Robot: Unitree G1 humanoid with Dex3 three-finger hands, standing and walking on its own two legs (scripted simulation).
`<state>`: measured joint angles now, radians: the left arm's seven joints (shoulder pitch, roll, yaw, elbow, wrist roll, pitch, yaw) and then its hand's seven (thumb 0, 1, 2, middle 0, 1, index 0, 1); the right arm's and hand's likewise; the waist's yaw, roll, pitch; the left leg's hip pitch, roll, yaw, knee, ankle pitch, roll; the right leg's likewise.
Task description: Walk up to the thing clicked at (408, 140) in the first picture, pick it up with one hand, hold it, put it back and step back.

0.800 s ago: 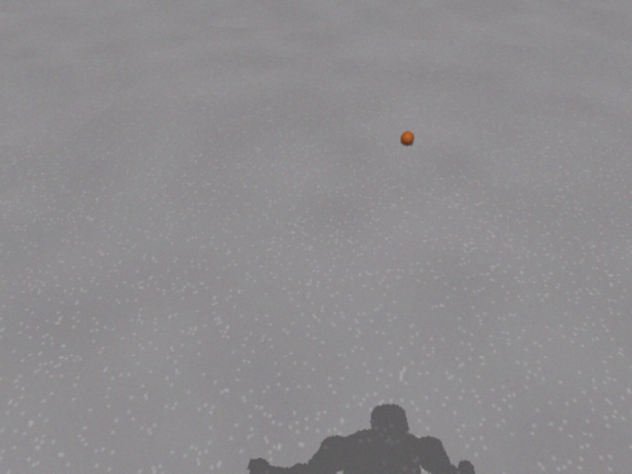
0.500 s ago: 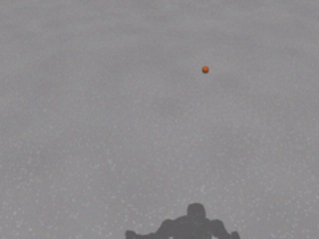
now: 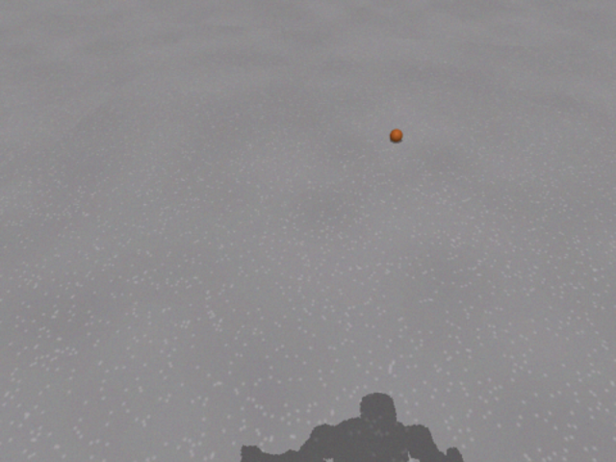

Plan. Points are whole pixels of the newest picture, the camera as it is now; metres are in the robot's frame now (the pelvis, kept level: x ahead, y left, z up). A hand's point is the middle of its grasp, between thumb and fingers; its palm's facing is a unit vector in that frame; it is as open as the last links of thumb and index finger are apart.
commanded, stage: stand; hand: left
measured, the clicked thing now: (396, 135) +1.95 -0.46 -0.75
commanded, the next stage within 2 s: walk up in 0.32 s
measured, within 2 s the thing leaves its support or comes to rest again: neither
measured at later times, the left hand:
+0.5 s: hand out of the picture +0.11 +0.26 -0.15, palm faces -0.11 -0.93 -0.34, open 7.4 cm
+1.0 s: hand (246, 382) +0.29 +0.13 -0.16, palm faces -0.20 -0.92 -0.33, open 7.4 cm
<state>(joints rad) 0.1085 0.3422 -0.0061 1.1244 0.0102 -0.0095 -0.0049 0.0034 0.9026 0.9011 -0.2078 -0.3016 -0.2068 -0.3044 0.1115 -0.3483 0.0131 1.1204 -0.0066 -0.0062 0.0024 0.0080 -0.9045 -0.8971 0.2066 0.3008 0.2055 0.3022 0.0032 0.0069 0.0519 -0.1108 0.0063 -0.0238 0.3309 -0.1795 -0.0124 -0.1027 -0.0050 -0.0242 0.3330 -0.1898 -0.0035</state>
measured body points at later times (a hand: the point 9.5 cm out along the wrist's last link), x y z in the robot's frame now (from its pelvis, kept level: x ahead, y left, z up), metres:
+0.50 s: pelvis +0.02 -0.02 -0.01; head +0.02 -0.02 +0.44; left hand +0.12 +0.30 -0.12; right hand +0.06 -0.34 -0.12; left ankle +0.00 +0.13 -0.75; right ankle +0.03 -0.15 -0.71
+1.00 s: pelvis +0.22 -0.13 -0.01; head +0.23 -0.13 +0.44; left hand +0.30 +0.18 -0.13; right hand +0.27 -0.47 -0.12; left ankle +0.40 -0.03 -0.72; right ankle +0.11 -0.22 -0.75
